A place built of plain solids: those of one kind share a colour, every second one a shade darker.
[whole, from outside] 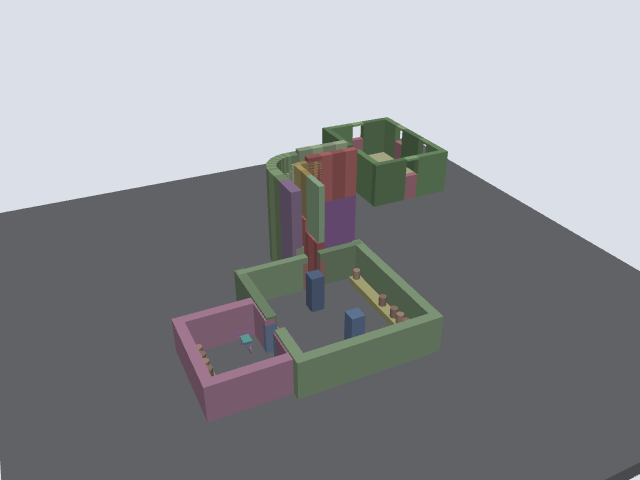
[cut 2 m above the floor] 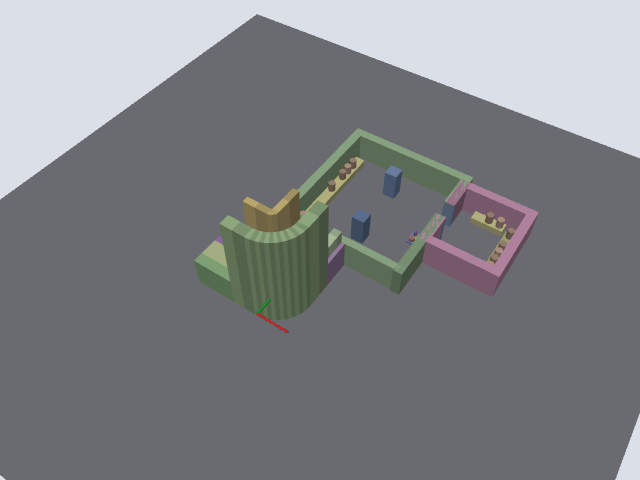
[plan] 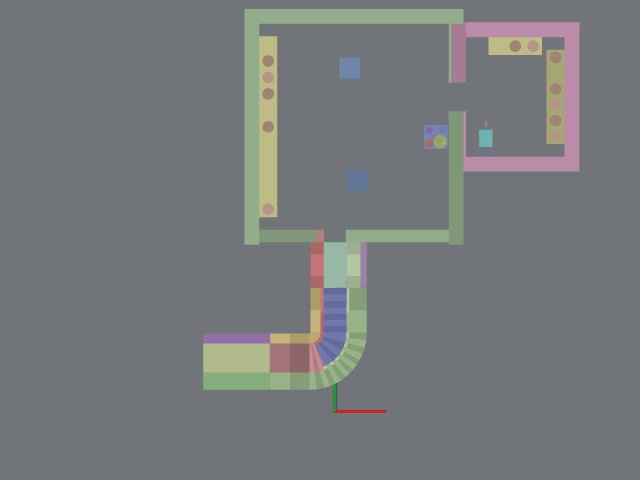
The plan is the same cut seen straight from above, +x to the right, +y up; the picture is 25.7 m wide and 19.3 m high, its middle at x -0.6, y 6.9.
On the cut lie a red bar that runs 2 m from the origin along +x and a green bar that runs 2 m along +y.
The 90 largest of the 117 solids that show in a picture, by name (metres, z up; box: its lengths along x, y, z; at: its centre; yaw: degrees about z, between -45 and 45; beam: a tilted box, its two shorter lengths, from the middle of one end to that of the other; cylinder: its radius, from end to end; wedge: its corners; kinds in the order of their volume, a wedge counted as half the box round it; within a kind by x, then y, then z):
{
 "wall_chamber_1": {"box": [0.6, 9.48, 2.73], "at": [-3.34, 11.45, 1.06]},
 "wall_chamber_2": {"box": [3.1, 0.5, 2.73], "at": [-1.99, 7.06, 1.06]},
 "wall_chamber_3": {"box": [8.81, 0.6, 2.73], "at": [0.77, 15.89, 1.06]},
 "wall_chamber_4": {"box": [4.64, 0.5, 2.73], "at": [2.75, 7.06, 1.06]},
 "wall_chamber_5": {"box": [0.6, 5.37, 2.73], "at": [4.87, 9.39, 1.06]},
 "wall_chamber_6": {"box": [0.6, 2.96, 2.73], "at": [4.87, 14.71, 1.06]},
 "wall_side_chamber_1": {"box": [0.6, 2.42, 2.58], "at": [4.97, 10.87, 0.99]},
 "wall_side_chamber_2": {"box": [0.6, 2.42, 2.58], "at": [4.97, 14.44, 0.99]},
 "wall_side_chamber_3": {"box": [5.16, 0.6, 2.58], "at": [7.25, 9.95, 0.99]},
 "wall_side_chamber_4": {"box": [5.16, 0.6, 2.58], "at": [7.25, 15.35, 0.99]},
 "wall_side_chamber_5": {"box": [0.6, 6.0, 2.58], "at": [9.53, 12.65, 0.99]},
 "wall_yard_1": {"box": [0.45, 1.96, 3.0], "at": [-10.79, -1.33, 5.5]},
 "wall_yard_2": {"box": [0.45, 2.17, 3.0], "at": [-10.79, 1.68, 5.5]},
 "wall_yard_3": {"box": [0.45, 1.96, 3.0], "at": [-10.79, 4.7, 5.5]},
 "wall_yard_4": {"box": [2.38, 0.45, 3.0], "at": [-9.82, -2.09, 5.5]},
 "wall_yard_5": {"box": [2.38, 0.45, 3.0], "at": [-9.82, 5.45, 5.5]},
 "wall_yard_6": {"box": [2.38, 0.45, 3.0], "at": [-6.49, -2.09, 5.5]},
 "wall_yard_7": {"box": [2.38, 0.45, 3.0], "at": [-6.49, 5.45, 5.5]},
 "wall_yard_8": {"box": [0.45, 4.03, 3.0], "at": [-5.52, -0.29, 5.5]},
 "wall_yard_9": {"box": [0.45, 3.09, 3.0], "at": [-5.52, 4.14, 5.5]},
 "mass_rock_right_1": {"wedge": [[-2.6, 0.88, -0.3], [-2.6, 0.88, 6.93], [-2.6, 1.58, -0.3], [-2.6, 1.58, 6.93], [-1.81, 0.88, -0.3], [-1.81, 0.88, 6.93], [-1.81, 1.58, -0.3], [-1.81, 1.58, 6.93]]},
 "mass_rock_right_2": {"wedge": [[-1.81, 0.88, -0.3], [-1.81, 0.88, 6.93], [-1.81, 1.58, -0.3], [-1.81, 1.58, 6.93], [-1.02, 0.88, -0.3], [-1.02, 0.88, 6.93], [-1.02, 1.58, -0.3], [-1.02, 1.58, 6.93]]},
 "mass_rock_right_3": {"wedge": [[-1.02, 0.88, -0.3], [-1.02, 0.88, 6.93], [-1.02, 1.58, -0.3], [-1.02, 1.58, 6.93], [-0.82, 1.59, -0.3], [-0.82, 1.59, 6.93], [-0.72, 0.9, -0.3], [-0.72, 0.9, 6.93]]},
 "mass_rock_right_4": {"wedge": [[-0.82, 1.59, -0.3], [-0.82, 1.59, 6.93], [-0.72, 0.9, -0.3], [-0.72, 0.9, 6.93], [-0.61, 1.63, -0.3], [-0.61, 1.63, 6.93], [-0.43, 0.95, -0.3], [-0.43, 0.95, 6.93]]},
 "mass_rock_right_5": {"wedge": [[-0.61, 1.63, -0.3], [-0.61, 1.63, 6.93], [-0.45, 1.68, -0.3], [-0.45, 1.68, 6.93], [-0.43, 0.95, -0.3], [-0.43, 0.95, 6.93], [-0.2, 1.03, -0.3], [-0.2, 1.03, 6.93]]},
 "mass_rock_right_6": {"wedge": [[-0.45, 1.68, -0.3], [-0.45, 1.68, 6.93], [-0.29, 1.75, -0.3], [-0.29, 1.75, 6.93], [-0.2, 1.03, -0.3], [-0.2, 1.03, 6.93], [0.03, 1.13, -0.3], [0.03, 1.13, 6.93]]},
 "mass_rock_right_7": {"wedge": [[-0.29, 1.75, -0.3], [-0.29, 1.75, 6.93], [-0.15, 1.84, -0.3], [-0.15, 1.84, 6.93], [0.03, 1.13, -0.3], [0.03, 1.13, 6.93], [0.23, 1.25, -0.3], [0.23, 1.25, 6.93]]},
 "mass_rock_right_8": {"wedge": [[-0.15, 1.84, -0.3], [-0.15, 1.84, 6.93], [-0.01, 1.93, -0.3], [-0.01, 1.93, 6.93], [0.23, 1.25, -0.3], [0.23, 1.25, 6.93], [0.43, 1.39, -0.3], [0.43, 1.39, 6.93]]},
 "mass_rock_right_9": {"wedge": [[-0.01, 1.93, -0.3], [-0.01, 1.93, 6.93], [0.1, 2.03, -0.3], [0.1, 2.03, 6.93], [0.43, 1.39, -0.3], [0.43, 1.39, 6.93], [0.59, 1.53, -0.3], [0.59, 1.53, 6.93]]},
 "mass_rock_right_10": {"wedge": [[0.1, 2.03, -0.3], [0.1, 2.03, 6.93], [0.2, 2.14, -0.3], [0.2, 2.14, 6.93], [0.59, 1.53, -0.3], [0.59, 1.53, 6.93], [0.73, 1.69, -0.3], [0.73, 1.69, 6.93]]},
 "mass_rock_right_11": {"wedge": [[0.2, 2.14, -0.3], [0.2, 2.14, 6.93], [0.3, 2.27, -0.3], [0.3, 2.27, 6.93], [0.73, 1.69, -0.3], [0.73, 1.69, 6.93], [0.88, 1.88, -0.3], [0.88, 1.88, 6.93]]},
 "mass_rock_right_12": {"wedge": [[0.3, 2.27, -0.3], [0.3, 2.27, 6.93], [0.38, 2.41, -0.3], [0.38, 2.41, 6.93], [0.88, 1.88, -0.3], [0.88, 1.88, 6.93], [1.0, 2.07, -0.3], [1.0, 2.07, 6.93]]},
 "mass_rock_right_13": {"wedge": [[0.38, 2.41, -0.3], [0.38, 2.41, 6.93], [0.46, 2.58, -0.3], [0.46, 2.58, 6.93], [1.0, 2.07, -0.3], [1.0, 2.07, 6.93], [1.11, 2.31, -0.3], [1.11, 2.31, 6.93]]},
 "mass_rock_right_14": {"wedge": [[0.46, 2.58, -0.3], [0.46, 2.58, 6.93], [0.52, 2.75, -0.3], [0.52, 2.75, 6.93], [1.11, 2.31, -0.3], [1.11, 2.31, 6.93], [1.2, 2.56, -0.3], [1.2, 2.56, 6.93]]},
 "mass_rock_right_15": {"wedge": [[0.52, 2.75, -0.3], [0.52, 2.75, 6.93], [0.57, 2.96, -0.3], [0.57, 2.96, 6.93], [1.2, 2.56, -0.3], [1.2, 2.56, 6.93], [1.26, 2.87, -0.3], [1.26, 2.87, 6.93]]},
 "mass_rock_right_16": {"wedge": [[0.57, 2.96, -0.3], [0.57, 2.96, 6.93], [0.58, 3.18, -0.3], [0.58, 3.18, 6.93], [1.26, 2.87, -0.3], [1.26, 2.87, 6.93], [1.28, 3.18, -0.3], [1.28, 3.18, 6.93]]},
 "mass_rock_right_17": {"wedge": [[0.58, 3.18, -0.3], [0.58, 3.18, 6.93], [0.58, 4.08, -0.3], [0.58, 4.08, 6.93], [1.28, 3.18, -0.3], [1.28, 3.18, 6.93], [1.28, 4.08, -0.3], [1.28, 4.08, 6.93]]},
 "mass_rock_right_18": {"wedge": [[0.58, 4.08, -0.3], [0.58, 4.08, 6.93], [0.58, 4.98, -0.3], [0.58, 4.98, 6.93], [1.28, 4.08, -0.3], [1.28, 4.08, 6.93], [1.28, 4.98, -0.3], [1.28, 4.98, 6.93]]},
 "mass_rock_right_head_1": {"box": [2.7, 0.7, 7.23], "at": [-3.95, 1.23, 3.32]},
 "mass_under_head_1": {"box": [2.69, 1.18, 4.3], "at": [-3.95, 2.16, 1.85]},
 "floor_yard_1": {"box": [4.82, 7.09, 0.3], "at": [-8.16, 1.68, 4.15]},
 "mass_rock_right_foot_1": {"box": [0.7, 1.84, 7.23], "at": [0.93, 5.89, 3.32]},
 "rock_right_1": {"wedge": [[-5.3, 1.14, 3.77], [-5.3, 1.14, 7.23], [-5.3, 1.69, 3.77], [-5.3, 1.69, 7.23], [-4.39, 1.14, 3.77], [-4.39, 1.14, 7.23], [-4.39, 1.69, 3.77], [-4.39, 1.69, 7.23]]},
 "rock_right_2": {"wedge": [[-4.39, 1.14, 3.77], [-4.39, 1.14, 7.23], [-4.39, 1.69, 3.77], [-4.39, 1.69, 7.23], [-3.39, 1.14, 3.77], [-3.39, 1.14, 7.23], [-3.39, 1.69, 3.77], [-3.39, 1.69, 7.23]]},
 "rock_right_3": {"wedge": [[-3.39, 1.14, 3.77], [-3.39, 1.14, 7.23], [-3.39, 1.69, 3.77], [-3.39, 1.69, 7.23], [-2.6, 1.14, 3.77], [-2.6, 1.14, 7.23], [-2.6, 1.69, 3.77], [-2.6, 1.69, 7.23]]},
 "rock_right_4": {"wedge": [[-2.6, 1.15, 2.89], [-2.6, 1.15, 7.23], [-2.6, 1.69, 2.89], [-2.6, 1.69, 7.23], [-1.57, 1.15, 2.89], [-1.57, 1.15, 7.23], [-1.57, 1.7, 2.89], [-1.57, 1.7, 7.23]]},
 "rock_right_5": {"wedge": [[-1.57, 1.15, 2.42], [-1.57, 1.15, 6.35], [-1.57, 1.7, 2.42], [-1.57, 1.7, 6.35], [-1.02, 1.15, 2.42], [-1.02, 1.15, 6.35], [-1.02, 1.7, 2.42], [-1.02, 1.7, 6.35]]},
 "rock_right_6": {"wedge": [[0.46, 3.18, 0.32], [0.46, 3.18, 4.49], [0.46, 4.0, 0.32], [0.47, 4.0, 4.49], [1.01, 3.18, 0.32], [1.01, 3.18, 4.49], [1.01, 4.0, 0.32], [1.01, 4.0, 4.49]]},
 "rock_right_7": {"wedge": [[0.46, 4.0, -0.53], [0.46, 4.0, 3.78], [0.48, 4.98, -0.53], [0.48, 4.98, 3.78], [1.02, 4.0, -0.53], [1.02, 4.0, 3.78], [1.02, 4.98, -0.53], [1.02, 4.98, 3.78]]},
 "rock_right_8": {"wedge": [[0.48, 4.98, -0.53], [0.48, 4.98, 2.93], [0.48, 5.46, -0.53], [0.49, 5.46, 2.93], [1.03, 4.98, -0.53], [1.03, 4.98, 2.93], [1.03, 5.46, -0.53], [1.03, 5.46, 2.93]]},
 "rock_right_9": {"wedge": [[0.48, 5.46, -0.53], [0.48, 6.32, -0.53], [0.48, 6.32, 2.93], [0.49, 5.46, 2.93], [1.03, 5.46, -0.53], [1.03, 5.46, 2.93], [1.03, 6.32, -0.53], [1.03, 6.32, 2.93]]},
 "rock_right_10": {"wedge": [[0.48, 6.32, -0.53], [0.48, 6.32, 2.93], [0.48, 6.81, -0.53], [0.48, 6.81, 2.93], [1.03, 6.32, -0.53], [1.03, 6.32, 2.93], [1.03, 6.81, -0.53], [1.03, 6.81, 2.93]]},
 "mass_rock_left_head_1": {"box": [2.7, 0.4, 7.23], "at": [-3.95, 2.94, 3.32]},
 "rock_left_1": {"wedge": [[-5.3, 2.61, 3.77], [-5.3, 2.61, 7.23], [-5.3, 3.14, 3.77], [-5.3, 3.14, 7.23], [-4.39, 2.61, 3.77], [-4.39, 2.61, 7.23], [-4.39, 3.14, 3.77], [-4.39, 3.14, 7.23]]},
 "rock_left_2": {"wedge": [[-4.39, 2.61, 3.77], [-4.39, 2.61, 7.23], [-4.39, 3.14, 3.77], [-4.39, 3.14, 7.23], [-3.39, 2.61, 3.77], [-3.39, 2.61, 7.23], [-3.39, 3.14, 3.77], [-3.39, 3.14, 7.23]]},
 "rock_left_3": {"wedge": [[-3.39, 2.61, 3.77], [-3.39, 2.61, 7.23], [-3.39, 3.14, 3.77], [-3.39, 3.14, 7.23], [-2.6, 2.61, 3.77], [-2.6, 2.61, 7.23], [-2.6, 3.14, 3.77], [-2.6, 3.14, 7.23]]},
 "rock_left_4": {"wedge": [[-2.6, 2.61, 2.89], [-2.6, 2.61, 7.23], [-2.6, 3.14, 2.89], [-2.6, 3.14, 7.23], [-1.57, 2.61, 2.89], [-1.57, 2.61, 7.23], [-1.57, 3.14, 2.89], [-1.57, 3.14, 7.23]]},
 "rock_left_5": {"wedge": [[-0.98, 3.18, 0.32], [-0.98, 3.18, 4.49], [-0.98, 4.0, 0.32], [-0.98, 4.0, 4.49], [-0.45, 3.18, 0.32], [-0.45, 3.18, 4.49], [-0.45, 4.0, 0.32], [-0.45, 4.0, 4.49]]},
 "rock_left_6": {"wedge": [[-0.98, 4.0, -0.53], [-0.98, 4.0, 3.78], [-0.98, 4.98, -0.53], [-0.98, 4.98, 3.78], [-0.45, 4.0, -0.53], [-0.45, 4.0, 3.78], [-0.45, 4.98, -0.53], [-0.45, 4.98, 3.78]]},
 "rock_left_7": {"wedge": [[-0.98, 4.98, -0.53], [-0.98, 4.98, 2.93], [-0.98, 5.46, -0.53], [-0.98, 5.46, 2.93], [-0.45, 4.98, -0.53], [-0.45, 4.98, 2.93], [-0.45, 5.46, -0.53], [-0.45, 5.46, 2.93]]},
 "rock_left_8": {"wedge": [[-0.98, 5.46, -0.53], [-0.98, 5.46, 2.93], [-0.98, 6.32, -0.53], [-0.98, 6.32, 2.93], [-0.45, 5.46, -0.53], [-0.45, 5.46, 2.93], [-0.45, 6.32, -0.53], [-0.45, 6.32, 2.93]]},
 "rock_left_9": {"wedge": [[-0.98, 6.32, -0.53], [-0.98, 6.32, 2.93], [-0.98, 6.81, -0.53], [-0.98, 6.81, 2.93], [-0.45, 6.32, -0.53], [-0.45, 6.32, 2.93], [-0.45, 6.81, -0.53], [-0.45, 6.81, 2.93]]},
 "mass_rock_left_foot_1": {"box": [0.4, 1.84, 7.23], "at": [-0.78, 5.89, 3.32]},
 "fill_under_steps_1": {"wedge": [[-2.62, 1.57, -0.3], [-2.62, 1.57, 3.93], [-2.62, 2.75, -0.3], [-2.62, 2.75, 3.93], [-1.82, 1.57, -0.3], [-1.82, 1.57, 3.27], [-1.82, 2.75, -0.3], [-1.82, 2.75, 3.27]]},
 "fill_under_steps_2": {"wedge": [[-1.82, 1.57, -0.3], [-1.82, 1.57, 3.27], [-1.82, 2.75, -0.3], [-1.82, 2.75, 3.27], [-1.02, 1.57, -0.3], [-1.02, 1.57, 2.62], [-1.02, 2.75, -0.3], [-1.02, 2.75, 2.62]]},
 "fill_under_steps_3": {"wedge": [[-1.02, 1.57, -0.3], [-1.02, 1.57, 2.5], [-1.02, 2.75, -0.3], [-1.02, 2.75, 2.5], [-0.97, 2.75, -0.3], [-0.97, 2.75, 2.5], [-0.81, 1.58, -0.3], [-0.81, 1.58, 2.5]]},
 "fill_under_steps_4": {"wedge": [[-0.97, 2.75, -0.3], [-0.97, 2.75, 2.39], [-0.91, 2.76, -0.3], [-0.91, 2.76, 2.39], [-0.81, 1.58, -0.3], [-0.81, 1.58, 2.39], [-0.61, 1.62, -0.3], [-0.61, 1.62, 2.39]]},
 "fill_under_steps_5": {"wedge": [[-0.91, 2.76, -0.3], [-0.91, 2.76, 2.3], [-0.87, 2.77, -0.3], [-0.87, 2.77, 2.3], [-0.61, 1.62, -0.3], [-0.61, 1.62, 2.3], [-0.44, 1.67, -0.3], [-0.44, 1.67, 2.3]]},
 "mass_rock_left_1": {"wedge": [[-2.6, 2.74, -0.3], [-2.6, 2.74, 6.93], [-2.6, 3.14, -0.3], [-2.6, 3.14, 6.93], [-1.81, 2.74, -0.3], [-1.81, 2.74, 6.93], [-1.81, 3.14, -0.3], [-1.81, 3.14, 6.93]]},
 "mass_rock_left_2": {"wedge": [[-1.81, 2.74, -0.3], [-1.81, 2.74, 6.93], [-1.81, 3.14, -0.3], [-1.81, 3.14, 6.93], [-1.02, 2.74, -0.3], [-1.02, 2.74, 6.93], [-1.02, 3.14, -0.3], [-1.02, 3.14, 6.93]]},
 "mass_rock_left_3": {"wedge": [[-0.98, 3.18, -0.3], [-0.98, 3.18, 6.93], [-0.98, 4.08, -0.3], [-0.98, 4.08, 6.93], [-0.58, 3.18, -0.3], [-0.58, 3.18, 6.93], [-0.58, 4.08, -0.3], [-0.58, 4.08, 6.93]]},
 "mass_rock_left_4": {"wedge": [[-0.98, 4.08, -0.3], [-0.98, 4.08, 6.93], [-0.98, 4.98, -0.3], [-0.98, 4.98, 6.93], [-0.58, 4.08, -0.3], [-0.58, 4.08, 6.93], [-0.58, 4.98, -0.3], [-0.58, 4.98, 6.93]]},
 "bench_1": {"box": [0.72, 7.28, 0.51], "at": [-2.68, 11.45, 0.2]},
 "bench_2": {"box": [2.16, 0.72, 0.49], "at": [7.25, 14.69, 0.2]},
 "bench_3": {"box": [0.72, 3.8, 0.45], "at": [8.87, 12.65, 0.18]},
 "pillar_1": {"box": [0.85, 0.85, 2.48], "at": [0.6, 13.81, 1.19]},
 "pillar_2": {"box": [0.86, 0.86, 2.48], "at": [0.89, 9.29, 1.19]},
 "wall_yard_under_light_1": {"box": [0.45, 0.95, 1.75], "at": [-10.79, 0.12, 4.88]},
 "wall_yard_under_light_2": {"box": [0.95, 0.45, 1.75], "at": [-8.16, -2.09, 4.88]},
 "wall_yard_under_light_3": {"box": [0.95, 0.45, 1.75], "at": [-8.16, 5.45, 4.88]},
 "floor_lower_1": {"box": [1.72, 2.2, 0.4], "at": [0.0, 5.71, -0.2]},
 "jamb_side_mouth_1": {"box": [0.7, 0.35, 1.95], "at": [4.92, 11.9, 0.93]},
 "jamb_side_mouth_2": {"box": [0.7, 0.35, 1.95], "at": [4.92, 13.4, 0.93]},
 "tread_1": {"wedge": [[-0.84, 2.79, 1.85], [-0.84, 2.79, 2.34], [-0.75, 2.84, 1.85], [-0.75, 2.84, 2.34], [-0.35, 1.71, 1.85], [-0.35, 1.71, 2.34], [-0.01, 1.93, 1.85], [-0.01, 1.93, 2.34]]},
 "tread_2": {"wedge": [[-0.76, 2.83, 1.65], [-0.76, 2.83, 2.15], [-0.69, 2.9, 1.65], [-0.69, 2.9, 2.15], [-0.06, 1.89, 1.65], [-0.06, 1.89, 2.15], [0.21, 2.14, 1.65], [0.21, 2.14, 2.15]]},
 "tread_3": {"wedge": [[-0.71, 2.89, 1.46], [-0.71, 2.89, 1.95], [-0.64, 2.97, 1.46], [-0.64, 2.97, 1.95], [0.16, 2.09, 1.46], [0.16, 2.09, 1.95], [0.39, 2.4, 1.46], [0.39, 2.4, 1.95]]},
 "tread_4": {"wedge": [[-0.65, 2.96, 1.26], [-0.65, 2.96, 1.76], [-0.61, 3.06, 1.26], [-0.61, 3.06, 1.76], [0.36, 2.34, 1.26], [0.36, 2.34, 1.76], [0.53, 2.75, 1.26], [0.53, 2.75, 1.76]]},
 "jamb_chamber_mouth_1": {"box": [0.35, 0.5, 2.05], "at": [-0.61, 7.06, 0.98]},
 "jamb_chamber_mouth_2": {"box": [0.35, 0.5, 2.05], "at": [0.61, 7.06, 0.98]},
 "tub_stand_chamber_1": {"box": [0.97, 0.97, 0.17], "at": [4.05, 11.04, 0.04]}
}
